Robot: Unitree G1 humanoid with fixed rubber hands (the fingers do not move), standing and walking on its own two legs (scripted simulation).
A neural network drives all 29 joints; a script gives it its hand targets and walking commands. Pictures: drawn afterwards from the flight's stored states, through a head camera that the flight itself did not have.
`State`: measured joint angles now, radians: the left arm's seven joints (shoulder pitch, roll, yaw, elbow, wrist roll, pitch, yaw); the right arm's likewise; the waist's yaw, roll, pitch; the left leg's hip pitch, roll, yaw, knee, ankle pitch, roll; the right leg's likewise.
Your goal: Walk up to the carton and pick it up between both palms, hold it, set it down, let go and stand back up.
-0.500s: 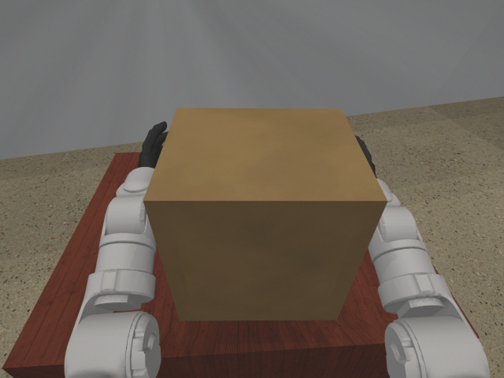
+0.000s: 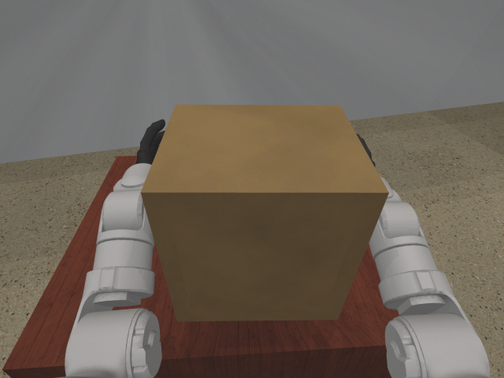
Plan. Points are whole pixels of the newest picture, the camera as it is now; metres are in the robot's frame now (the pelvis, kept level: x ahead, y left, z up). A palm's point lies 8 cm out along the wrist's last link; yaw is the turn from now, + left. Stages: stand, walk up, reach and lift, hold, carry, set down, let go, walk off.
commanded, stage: hold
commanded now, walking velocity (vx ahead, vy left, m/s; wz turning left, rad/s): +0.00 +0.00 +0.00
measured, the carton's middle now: (258, 214) +0.32 +0.00 +0.17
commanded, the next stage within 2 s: none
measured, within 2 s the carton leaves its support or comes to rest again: neither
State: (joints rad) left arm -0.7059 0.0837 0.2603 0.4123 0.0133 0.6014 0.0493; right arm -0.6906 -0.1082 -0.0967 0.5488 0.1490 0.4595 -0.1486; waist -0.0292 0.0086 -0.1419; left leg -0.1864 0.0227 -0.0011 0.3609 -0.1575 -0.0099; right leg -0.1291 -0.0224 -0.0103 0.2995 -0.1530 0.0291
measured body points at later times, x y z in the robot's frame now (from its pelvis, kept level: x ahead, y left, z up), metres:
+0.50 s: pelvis +0.00 +0.00 +0.00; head -0.07 +0.01 +0.44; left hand +0.38 +0.17 +0.22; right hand +0.38 -0.16 +0.20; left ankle +0.02 +0.12 -0.75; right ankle +0.00 -0.14 -0.75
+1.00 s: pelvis +0.00 +0.00 +0.00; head -0.07 +0.00 +0.45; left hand +0.38 +0.17 +0.22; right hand +0.38 -0.16 +0.21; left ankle +0.02 +0.12 -0.75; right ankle +0.00 -0.14 -0.75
